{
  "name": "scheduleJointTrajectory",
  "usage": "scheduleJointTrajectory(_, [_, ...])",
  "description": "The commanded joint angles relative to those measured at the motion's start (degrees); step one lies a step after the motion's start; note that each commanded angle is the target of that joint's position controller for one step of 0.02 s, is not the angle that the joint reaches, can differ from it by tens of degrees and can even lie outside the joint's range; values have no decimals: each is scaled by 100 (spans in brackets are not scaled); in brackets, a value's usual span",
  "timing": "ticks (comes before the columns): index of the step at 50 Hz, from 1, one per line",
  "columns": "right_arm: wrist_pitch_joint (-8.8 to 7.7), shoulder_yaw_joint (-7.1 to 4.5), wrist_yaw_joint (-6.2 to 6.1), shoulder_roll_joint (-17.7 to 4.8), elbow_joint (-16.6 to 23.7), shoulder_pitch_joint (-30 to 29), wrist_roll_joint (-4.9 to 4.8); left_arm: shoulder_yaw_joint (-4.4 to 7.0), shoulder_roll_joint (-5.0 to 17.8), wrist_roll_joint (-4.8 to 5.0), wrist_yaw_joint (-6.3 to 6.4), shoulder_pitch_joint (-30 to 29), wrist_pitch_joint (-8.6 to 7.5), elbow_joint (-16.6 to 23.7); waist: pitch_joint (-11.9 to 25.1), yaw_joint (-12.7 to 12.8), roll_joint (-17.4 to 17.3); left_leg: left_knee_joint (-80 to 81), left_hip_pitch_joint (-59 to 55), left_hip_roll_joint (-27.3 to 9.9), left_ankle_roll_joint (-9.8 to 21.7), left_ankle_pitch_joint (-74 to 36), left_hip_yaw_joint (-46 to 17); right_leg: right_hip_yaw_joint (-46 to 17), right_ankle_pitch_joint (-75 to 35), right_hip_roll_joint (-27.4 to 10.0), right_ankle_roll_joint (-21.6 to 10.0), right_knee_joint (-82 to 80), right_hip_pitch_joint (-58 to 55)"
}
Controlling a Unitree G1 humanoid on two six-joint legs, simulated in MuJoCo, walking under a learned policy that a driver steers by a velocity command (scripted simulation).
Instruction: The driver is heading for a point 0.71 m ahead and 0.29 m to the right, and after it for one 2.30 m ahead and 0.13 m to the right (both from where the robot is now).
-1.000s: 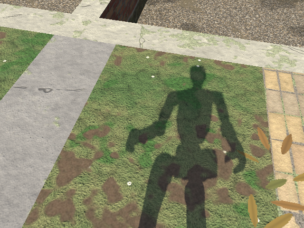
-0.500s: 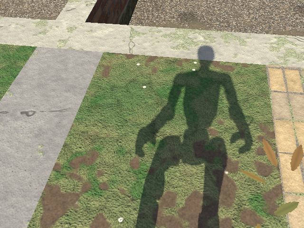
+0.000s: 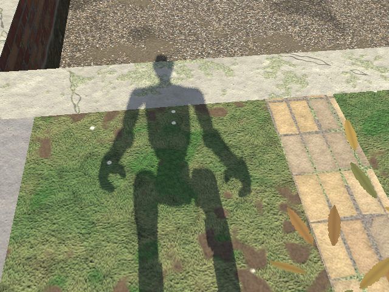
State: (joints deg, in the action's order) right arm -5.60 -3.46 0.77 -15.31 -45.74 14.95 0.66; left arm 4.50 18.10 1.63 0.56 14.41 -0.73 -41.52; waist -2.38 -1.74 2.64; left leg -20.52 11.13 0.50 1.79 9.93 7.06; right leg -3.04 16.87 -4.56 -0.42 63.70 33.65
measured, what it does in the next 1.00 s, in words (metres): walks ahead, turning right: right foot, then left foot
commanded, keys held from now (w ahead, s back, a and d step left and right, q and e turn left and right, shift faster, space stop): w+e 0.94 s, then w+q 0.06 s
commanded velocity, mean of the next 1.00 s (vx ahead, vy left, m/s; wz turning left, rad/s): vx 0.50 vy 0.00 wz -0.58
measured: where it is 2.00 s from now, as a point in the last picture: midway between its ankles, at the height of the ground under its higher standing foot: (293, 155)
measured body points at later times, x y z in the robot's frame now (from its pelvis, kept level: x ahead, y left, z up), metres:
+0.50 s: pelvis +0.26 -0.10 +0.00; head +0.29 -0.12 +0.45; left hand +0.42 +0.15 -0.10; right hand +0.35 -0.41 -0.10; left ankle +0.35 +0.07 -0.66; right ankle +0.26 -0.16 -0.74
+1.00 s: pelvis +0.55 -0.15 +0.00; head +0.57 -0.16 +0.45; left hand +0.81 +0.02 -0.10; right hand +0.47 -0.43 -0.11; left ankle +0.61 -0.06 -0.74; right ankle +0.48 -0.28 -0.66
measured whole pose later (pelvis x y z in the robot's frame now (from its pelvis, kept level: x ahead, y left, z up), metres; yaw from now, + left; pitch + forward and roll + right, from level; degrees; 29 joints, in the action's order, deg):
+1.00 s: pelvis +0.55 -0.15 +0.00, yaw -35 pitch +0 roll +2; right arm -5.7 -3.6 0.9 -15.2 -44.6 14.6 0.4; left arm 4.3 18.2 1.3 0.6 14.4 -0.8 -39.6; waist -2.3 -1.7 2.6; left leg -21.2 11.1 1.7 1.9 10.8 4.9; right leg -4.1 18.4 -3.1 -0.6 63.9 32.8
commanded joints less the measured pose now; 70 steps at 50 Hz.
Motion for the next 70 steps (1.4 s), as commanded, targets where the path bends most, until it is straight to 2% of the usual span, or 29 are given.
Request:
scheduleJointTrajectory(1, [-132,-227,-43,-839,302,-302,-17,19,120,-50,-35,12,11,437,49,130,-664,1355,-360,-1728,991,-681,-1086,-308,-656,-355,52,-533,548])
scheduleJointTrajectory(10, [122,-379,-87,-1267,38,84,-206,-21,149,-38,-331,-1299,-34,896,-336,-220,-537,1132,-1262,-1772,624,-1223,177,403,-1333,-114,-243,-2623,251])
scheduleJointTrajectory(12, [199,-431,-96,-1430,29,41,-280,67,319,-73,-347,-1145,-6,942,-128,-12,-663,462,-1524,-1787,510,-2834,368,692,-730,181,-457,-2734,-214])
scheduleJointTrajectory(14, [288,-409,-115,-1398,73,-87,-335,339,745,-51,-293,237,32,587,655,800,-591,-1528,-1095,-1484,252,-4140,729,1007,-792,753,-799,-3136,-2160])
scheduleJointTrajectory(15, [273,-286,-142,-1110,165,22,-159,557,1256,-4,-182,1297,89,299,1199,1193,8,-3360,304,-1223,-50,-2534,762,10,-773,301,-1122,-3256,-3946])
scheduleJointTrajectory(16, [140,-15,-107,-276,549,430,82,599,1914,58,-151,980,22,397,1563,404,1535,-5289,2806,-55,-418,2355,175,-3324,495,-1077,-2149,-3970,-5389])
scheduleJointTrajectory(17, [-64,-67,-54,-757,596,-124,-147,442,1422,15,-210,1028,-117,613,2130,827,730,-5875,3410,-18,-331,2475,-1114,-4489,1318,-1441,-2306,-4817,-5526])
scheduleJointTrajectory(18, [-174,-145,-19,-1059,755,-624,-353,327,1065,-39,-240,850,-226,523,1325,860,396,-5773,3856,-268,-190,1853,-1102,-3706,816,-1330,-2017,-4912,-5044])
scheduleJointTrajectory(21, [-206,-170,-80,-1014,605,-490,-48,150,592,-117,-190,-71,-277,671,606,198,32,-4510,2788,-792,-179,758,-1203,-2140,-910,-678,-1604,-4942,-3126])
scheduleJointTrajectory(25, [-6,-125,-66,-761,687,-674,28,180,735,-104,-54,18,-318,597,382,120,-73,-3499,2505,-643,-497,107,-1020,-1512,-1987,-416,-1648,-5165,-2373])
scheduleJointTrajectory(30, [-29,-3,14,-498,975,-1725,-36,208,823,-52,55,454,-261,359,81,522,118,-1462,2033,-227,-601,-1504,-966,-1184,-1372,-47,-1259,-5094,-1993])
scheduleJointTrajectory(35, [-132,-74,124,-731,1130,-2005,-106,209,764,-2,94,772,-185,149,58,570,232,-773,1816,-107,-379,-1273,-1211,-1862,-1129,-334,-1125,-4442,-2622])
scheduleJointTrajectory(38, [-200,-200,84,-918,950,-1210,-91,199,690,-27,96,611,-113,169,331,135,437,-490,744,-10,-74,-705,-1013,-2043,-1860,-210,-921,-3691,-2719])
scheduleJointTrajectory(39, [-229,-285,46,-1115,848,-510,-14,102,437,-71,64,559,-118,235,944,-208,269,-578,-507,-414,199,-712,-1287,-1774,-1900,111,-731,-2650,-2369])
scheduleJointTrajectory(40, [-215,-397,-3,-1563,775,305,102,-5,98,-50,60,998,-140,366,1931,-286,-772,-583,-2663,-1666,856,-106,-2977,-1098,-611,771,-322,-743,-809])
scheduleJointTrajectory(41, [-139,-401,57,-1491,613,598,-3,-61,148,50,67,1403,-186,437,2376,-145,-2252,105,-3458,-2490,1382,1338,-5190,-799,1727,977,-124,647,563])
scheduleJointTrajectory(42, [-98,-270,48,-1000,712,315,-91,65,694,101,64,1098,-179,339,1588,-229,-1459,343,-2859,-2380,1183,2203,-4903,-916,1398,578,-66,1187,1065])
scheduleJointTrajectory(43, [-37,-210,11,-795,756,58,-76,108,847,56,59,550,-152,422,938,-275,-935,406,-2109,-2156,959,1897,-4003,-660,940,371,-34,1246,1096])
scheduleJointTrajectory(45, [-10,-130,-18,-588,685,-331,3,134,694,-45,36,157,-127,527,250,-37,-709,681,-891,-1706,812,649,-2801,-540,352,11,-26,716,762])
scheduleJointTrajectory(49, [-123,-154,17,-650,417,-179,-37,12,161,-43,-2,123,-56,573,104,90,-743,1161,-286,-1479,992,-321,-1872,-399,36,-123,-10,-62,395])
scheduleJointTrajectory(55, [7,-216,23,-1038,191,78,-215,-162,-21,-136,-170,-984,-320,777,-50,-130,-587,1222,-266,-1160,1000,-1215,-1183,134,-1454,3,114,-2468,-68])
scheduleJointTrajectory(59, [123,-257,-14,-1226,-5,558,-276,-111,196,-48,-264,-1469,-425,916,-31,-195,-756,901,-638,-1417,866,-1119,-1496,110,-1455,218,81,-3267,-504])
scheduleJointTrajectory(62, [197,-218,-59,-1166,-61,546,-278,100,597,-80,-219,-550,-470,634,475,436,-776,-193,-475,-1221,544,-1891,-1383,238,-1277,406,-225,-3825,-2194])
scheduleJointTrajectory(63, [181,-108,-58,-886,5,521,-200,227,893,-163,-153,303,-467,459,1123,848,-624,-1437,180,-901,316,-1470,-1136,-147,-1307,-77,-473,-3666,-3580])
scheduleJointTrajectory(64, [114,92,-51,-248,229,910,-82,354,1458,-300,-73,983,-405,395,2085,865,696,-3584,2145,-178,-104,792,-654,-2128,-992,-1634,-1118,-3623,-5682])
scheduleJointTrajectory(65, [52,76,-65,-400,235,1026,-241,290,1226,-275,-90,1114,-370,334,2451,883,1253,-4710,2960,-14,-153,2451,-1183,-3643,60,-2062,-1551,-4360,-5616])
scheduleJointTrajectory(66, [50,-83,-67,-914,274,675,-360,163,831,-195,-105,795,-378,312,1541,857,758,-5152,3400,-311,-114,2107,-1355,-2991,483,-1819,-1355,-4553,-4946])
scheduleJointTrajectory(68, [120,-115,-80,-868,349,268,-285,10,367,-153,-131,101,-416,282,646,547,477,-4907,3285,-668,-119,1235,-1198,-1742,22,-1348,-1107,-4916,-3700])
scheduleJointTrajectory(70, [271,-128,-61,-680,321,371,-248,-14,197,-219,-143,-325,-496,225,295,224,556,-4614,2734,-862,-187,737,-1257,-968,-672,-1107,-1007,-5313,-2845])
Keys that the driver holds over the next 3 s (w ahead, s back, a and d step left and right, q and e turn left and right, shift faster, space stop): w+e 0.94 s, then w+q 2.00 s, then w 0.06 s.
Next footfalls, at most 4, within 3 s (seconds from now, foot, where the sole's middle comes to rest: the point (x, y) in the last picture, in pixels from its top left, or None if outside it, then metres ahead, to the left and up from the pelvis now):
0.30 right None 0.30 -0.17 -0.78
0.78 left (217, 243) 0.65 -0.08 -0.78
1.26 right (312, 226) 0.71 -0.45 -0.78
1.76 left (263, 151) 1.07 -0.32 -0.78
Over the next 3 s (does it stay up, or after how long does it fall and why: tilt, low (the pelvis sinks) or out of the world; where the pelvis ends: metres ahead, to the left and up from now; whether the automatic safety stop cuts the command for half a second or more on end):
stays up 1.42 -0.32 -0.01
